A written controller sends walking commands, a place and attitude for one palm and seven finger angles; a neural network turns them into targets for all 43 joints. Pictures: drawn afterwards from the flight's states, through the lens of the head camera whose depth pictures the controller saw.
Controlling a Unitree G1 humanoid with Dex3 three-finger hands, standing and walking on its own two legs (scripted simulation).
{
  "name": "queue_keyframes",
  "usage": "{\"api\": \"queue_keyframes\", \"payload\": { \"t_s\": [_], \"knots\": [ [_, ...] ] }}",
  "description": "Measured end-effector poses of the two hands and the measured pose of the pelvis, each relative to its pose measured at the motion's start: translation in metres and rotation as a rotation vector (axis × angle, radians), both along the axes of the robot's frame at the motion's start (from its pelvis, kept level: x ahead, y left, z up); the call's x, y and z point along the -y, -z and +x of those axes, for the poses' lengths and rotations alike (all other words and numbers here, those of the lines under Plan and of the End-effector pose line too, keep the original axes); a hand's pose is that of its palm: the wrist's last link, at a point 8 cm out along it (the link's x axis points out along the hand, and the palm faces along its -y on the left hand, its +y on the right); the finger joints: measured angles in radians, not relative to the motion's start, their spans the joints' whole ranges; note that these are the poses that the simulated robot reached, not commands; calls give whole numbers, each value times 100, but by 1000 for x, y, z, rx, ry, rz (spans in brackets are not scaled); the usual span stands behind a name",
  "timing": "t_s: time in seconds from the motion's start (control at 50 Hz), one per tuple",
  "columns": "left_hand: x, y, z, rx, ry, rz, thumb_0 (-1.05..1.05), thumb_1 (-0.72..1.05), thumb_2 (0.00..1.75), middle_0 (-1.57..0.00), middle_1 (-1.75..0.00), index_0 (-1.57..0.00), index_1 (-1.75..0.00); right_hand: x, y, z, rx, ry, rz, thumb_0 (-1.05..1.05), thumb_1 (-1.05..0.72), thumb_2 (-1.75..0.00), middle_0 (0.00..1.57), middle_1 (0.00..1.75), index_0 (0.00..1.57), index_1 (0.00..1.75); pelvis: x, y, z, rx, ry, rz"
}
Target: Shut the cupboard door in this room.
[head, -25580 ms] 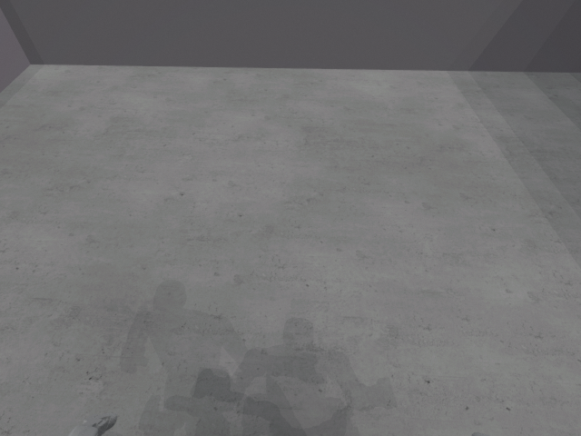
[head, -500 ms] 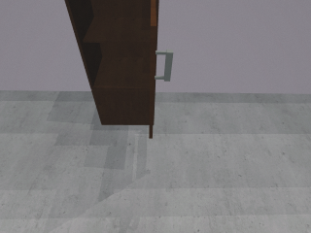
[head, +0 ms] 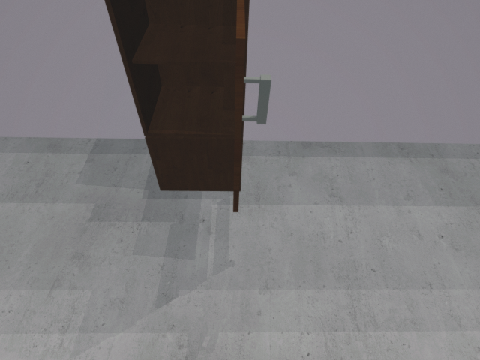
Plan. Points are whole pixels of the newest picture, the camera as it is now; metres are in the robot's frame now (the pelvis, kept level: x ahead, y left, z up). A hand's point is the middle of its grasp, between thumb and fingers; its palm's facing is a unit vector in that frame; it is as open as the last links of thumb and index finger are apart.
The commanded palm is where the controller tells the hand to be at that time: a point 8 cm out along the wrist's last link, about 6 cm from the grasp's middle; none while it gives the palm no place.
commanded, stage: walk around to get in front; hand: left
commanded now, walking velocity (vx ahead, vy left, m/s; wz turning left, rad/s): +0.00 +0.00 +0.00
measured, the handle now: (254, 100) +0.68 +0.01 +0.06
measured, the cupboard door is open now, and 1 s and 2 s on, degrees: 89 89 89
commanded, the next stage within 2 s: none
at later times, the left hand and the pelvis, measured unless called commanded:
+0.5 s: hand out of the picture +0.06 +0.17 -0.18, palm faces -0.14 -0.95 -0.29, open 7.4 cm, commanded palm none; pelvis -0.01 -0.04 -0.03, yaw -10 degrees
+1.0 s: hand out of the picture +0.11 +0.14 -0.17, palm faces -0.34 -0.90 -0.27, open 7.4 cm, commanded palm none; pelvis +0.01 -0.05 -0.01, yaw -26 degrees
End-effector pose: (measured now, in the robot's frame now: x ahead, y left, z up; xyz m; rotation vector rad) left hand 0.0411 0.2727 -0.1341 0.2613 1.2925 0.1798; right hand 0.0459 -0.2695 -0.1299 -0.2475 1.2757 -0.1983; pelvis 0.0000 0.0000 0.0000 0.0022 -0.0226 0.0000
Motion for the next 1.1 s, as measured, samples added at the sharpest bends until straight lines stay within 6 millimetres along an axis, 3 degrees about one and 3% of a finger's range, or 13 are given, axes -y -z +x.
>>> {"api": "queue_keyframes", "payload": {
  "t_s": [0.18,0.26,0.42,0.54,0.66,0.74,0.84,0.92,1.1],
  "knots": [
    [-7,-5,14,15,12,24,1,91,89,-20,-29,-20,-30,12,-4,18,28,-19,-23,0,-91,-89,20,29,21,30,2,0,3,-8,7,1],
    [-1,-1,17,-8,24,22,1,91,89,-20,-29,-20,-30,9,0,20,48,11,-17,0,-91,-90,20,29,20,30,3,3,2,-13,42,4],
    [34,12,19,-74,92,-4,1,91,89,-20,-29,-20,-30,3,27,-12,35,116,65,0,-91,-89,20,29,21,30,19,16,-7,-5,141,37],
    [72,16,23,-43,129,10,1,91,89,-20,-29,-20,-30,23,58,-43,-28,195,129,0,-91,-89,20,30,21,30,48,32,-10,-8,195,38],
    [99,5,15,-88,150,-3,0,91,89,-20,-29,-20,-30,48,40,-44,-19,246,113,0,-91,-89,20,29,20,30,64,15,-13,-32,256,49],
    [109,-1,21,-106,188,-15,1,91,89,-21,-30,-20,-30,65,26,-40,27,282,75,0,-91,-89,20,29,20,30,69,7,-11,-49,306,53],
    [109,-3,40,-89,233,-14,1,91,89,-21,-30,-20,-30,79,16,-36,70,321,27,0,-91,-90,20,29,20,30,66,5,-5,-57,358,43],
    [102,-2,60,-67,277,-13,1,91,89,-21,-30,-20,-30,78,9,-32,98,346,1,0,-91,-90,20,29,20,30,59,5,1,-58,401,32],
    [69,12,115,-48,397,-23,1,91,89,-21,-30,-20,-30,41,-7,-21,167,411,-39,0,-91,-90,20,29,20,30,22,9,18,-60,501,7]
  ]
}}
